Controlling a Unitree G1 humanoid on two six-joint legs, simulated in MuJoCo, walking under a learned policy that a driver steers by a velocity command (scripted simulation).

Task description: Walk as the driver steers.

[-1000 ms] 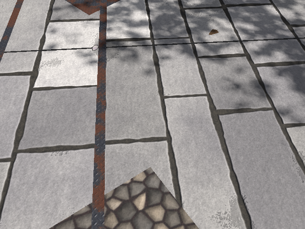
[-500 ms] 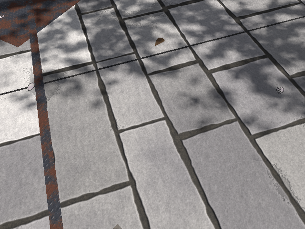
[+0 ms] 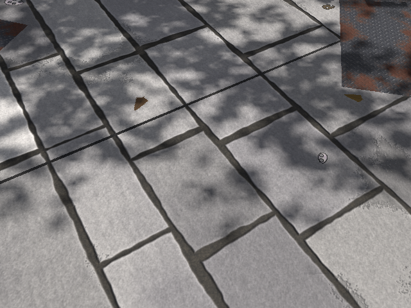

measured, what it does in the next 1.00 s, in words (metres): walks ahead, turning left: right foot, then left foot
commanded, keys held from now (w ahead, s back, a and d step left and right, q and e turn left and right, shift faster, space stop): w+q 0.92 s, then w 0.08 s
